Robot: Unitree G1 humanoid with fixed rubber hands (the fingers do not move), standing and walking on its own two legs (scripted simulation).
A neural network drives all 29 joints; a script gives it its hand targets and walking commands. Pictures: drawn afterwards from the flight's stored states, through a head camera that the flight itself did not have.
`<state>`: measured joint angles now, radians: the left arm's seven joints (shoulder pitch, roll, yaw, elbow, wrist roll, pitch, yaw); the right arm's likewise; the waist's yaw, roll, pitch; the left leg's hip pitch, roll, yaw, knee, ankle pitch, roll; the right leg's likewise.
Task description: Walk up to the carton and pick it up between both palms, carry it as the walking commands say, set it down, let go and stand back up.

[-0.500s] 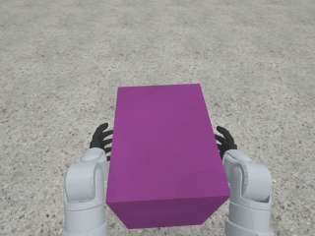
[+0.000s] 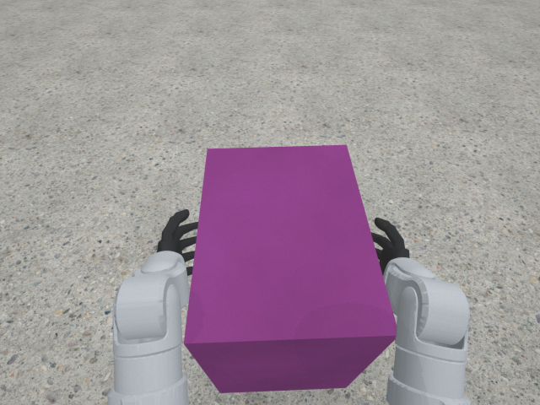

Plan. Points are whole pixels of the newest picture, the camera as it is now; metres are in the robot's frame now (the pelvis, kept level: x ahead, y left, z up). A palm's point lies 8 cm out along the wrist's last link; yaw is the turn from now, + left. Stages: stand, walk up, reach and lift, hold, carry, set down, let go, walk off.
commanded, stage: carry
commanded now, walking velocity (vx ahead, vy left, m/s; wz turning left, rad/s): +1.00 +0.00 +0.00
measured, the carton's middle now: (280, 274) +0.31 +0.00 +0.04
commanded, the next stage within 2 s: none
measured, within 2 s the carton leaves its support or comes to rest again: neither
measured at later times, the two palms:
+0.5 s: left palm (227, 99) +0.71 +0.12 +0.12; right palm (359, 108) +0.70 -0.17 +0.12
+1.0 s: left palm (254, 35) +1.18 +0.09 +0.11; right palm (344, 42) +1.16 -0.21 +0.10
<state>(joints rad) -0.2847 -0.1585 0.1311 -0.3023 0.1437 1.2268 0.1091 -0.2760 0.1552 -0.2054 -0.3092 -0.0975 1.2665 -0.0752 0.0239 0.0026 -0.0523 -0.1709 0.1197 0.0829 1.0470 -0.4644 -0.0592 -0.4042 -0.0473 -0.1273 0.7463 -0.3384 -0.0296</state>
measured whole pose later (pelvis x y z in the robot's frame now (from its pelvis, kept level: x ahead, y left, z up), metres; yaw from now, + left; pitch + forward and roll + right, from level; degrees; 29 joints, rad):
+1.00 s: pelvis +0.89 -0.04 +0.00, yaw -6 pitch +2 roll +1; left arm -0.27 -0.15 0.17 -0.31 0.14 1.22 0.10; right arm -0.27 0.15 -0.16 -0.25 -0.10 1.22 -0.08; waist 0.01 -0.01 -0.06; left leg -0.41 0.04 0.15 0.73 -0.35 0.03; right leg -0.23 -0.03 0.01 1.25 -0.47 0.02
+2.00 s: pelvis +1.82 -0.19 +0.00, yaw -4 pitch +4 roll -1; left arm -0.29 -0.16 0.13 -0.31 0.14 1.21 0.10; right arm -0.27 0.15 -0.20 -0.32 -0.09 1.24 -0.08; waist 0.01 0.01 -0.06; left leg -0.36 0.07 0.07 1.31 -0.48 -0.04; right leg -0.44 -0.07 -0.16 0.74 -0.37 -0.02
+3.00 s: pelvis +2.75 -0.28 +0.01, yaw -8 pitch +2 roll +1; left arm -0.27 -0.15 0.17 -0.30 0.14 1.21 0.10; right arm -0.27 0.15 -0.16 -0.24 -0.09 1.20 -0.09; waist 0.01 -0.01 -0.06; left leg -0.40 0.05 0.15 0.69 -0.33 0.03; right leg -0.30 -0.03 -0.01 1.29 -0.47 0.02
